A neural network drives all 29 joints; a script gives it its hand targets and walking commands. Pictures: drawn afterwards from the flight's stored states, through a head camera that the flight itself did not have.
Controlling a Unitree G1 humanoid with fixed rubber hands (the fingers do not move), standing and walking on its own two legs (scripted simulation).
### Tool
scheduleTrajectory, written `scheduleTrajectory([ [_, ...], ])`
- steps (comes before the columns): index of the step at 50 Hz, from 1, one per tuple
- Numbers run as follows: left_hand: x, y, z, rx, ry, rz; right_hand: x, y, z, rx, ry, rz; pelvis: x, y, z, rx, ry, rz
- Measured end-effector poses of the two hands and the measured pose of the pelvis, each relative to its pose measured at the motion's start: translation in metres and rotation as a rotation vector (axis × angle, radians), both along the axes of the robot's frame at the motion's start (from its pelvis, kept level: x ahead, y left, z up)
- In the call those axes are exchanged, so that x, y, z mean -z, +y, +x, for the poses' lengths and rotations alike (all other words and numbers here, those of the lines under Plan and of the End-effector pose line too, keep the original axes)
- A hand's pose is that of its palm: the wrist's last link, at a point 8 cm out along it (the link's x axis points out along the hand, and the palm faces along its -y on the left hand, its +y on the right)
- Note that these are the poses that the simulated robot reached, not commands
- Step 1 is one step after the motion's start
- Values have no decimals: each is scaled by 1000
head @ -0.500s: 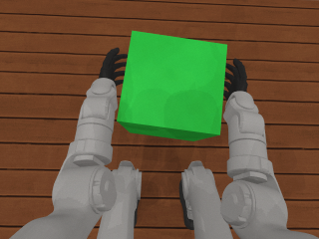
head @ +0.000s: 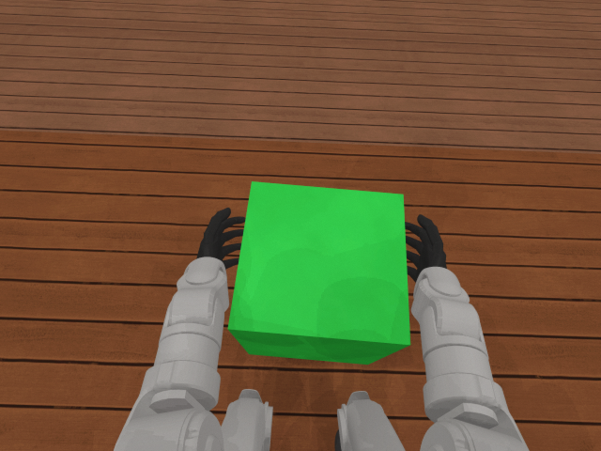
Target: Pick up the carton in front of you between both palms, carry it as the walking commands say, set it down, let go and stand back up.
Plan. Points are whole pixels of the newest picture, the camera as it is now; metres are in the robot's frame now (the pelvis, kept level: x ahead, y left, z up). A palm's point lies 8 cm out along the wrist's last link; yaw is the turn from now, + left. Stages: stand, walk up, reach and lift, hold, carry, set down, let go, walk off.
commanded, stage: reach and lift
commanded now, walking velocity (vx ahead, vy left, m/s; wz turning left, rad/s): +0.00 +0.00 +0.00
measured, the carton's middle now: (316, 284) +0.39 -0.01 -0.10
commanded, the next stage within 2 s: hold in 1.62 s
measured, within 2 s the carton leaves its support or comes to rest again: neither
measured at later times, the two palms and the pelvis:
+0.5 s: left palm (172, 247) +0.34 +0.14 +0.12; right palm (478, 244) +0.35 -0.16 +0.12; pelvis +0.04 -0.01 +0.11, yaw +0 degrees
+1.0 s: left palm (156, 241) +0.33 +0.14 +0.15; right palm (497, 234) +0.34 -0.15 +0.16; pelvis +0.03 -0.01 +0.13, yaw +0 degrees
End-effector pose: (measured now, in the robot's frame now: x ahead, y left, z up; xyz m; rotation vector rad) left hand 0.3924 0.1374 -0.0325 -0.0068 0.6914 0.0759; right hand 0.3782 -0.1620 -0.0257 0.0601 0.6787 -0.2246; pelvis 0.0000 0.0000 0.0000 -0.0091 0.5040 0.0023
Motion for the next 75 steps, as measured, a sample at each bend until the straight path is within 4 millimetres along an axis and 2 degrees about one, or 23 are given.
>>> scheduleTrajectory([
  [18,-109,4,-37,-44,-7,6,-107,4,-23,-53,-6,-4,-91,-4,33,0,-276,10],
  [25,-150,6,-50,-59,-25,10,-148,6,-31,-78,-24,-14,-114,-6,42,-2,-404,12],
  [31,-178,7,-57,-54,-34,30,-176,7,-36,-105,-32,-34,-124,-8,43,-3,-505,12],
  [39,-182,7,-65,-51,3,36,-179,7,-42,-113,5,-40,-126,-9,34,-6,-570,13],
  [47,-185,7,-63,-54,-12,30,-182,7,-41,-105,-11,-34,-127,-9,29,-5,-579,13],
  [62,-193,8,-55,-34,-13,50,-190,8,-35,-118,-10,-57,-132,-6,42,0,-587,11],
  [75,-198,8,-56,-27,-9,61,-194,8,-35,-127,-6,-65,-134,-6,50,-1,-598,12],
])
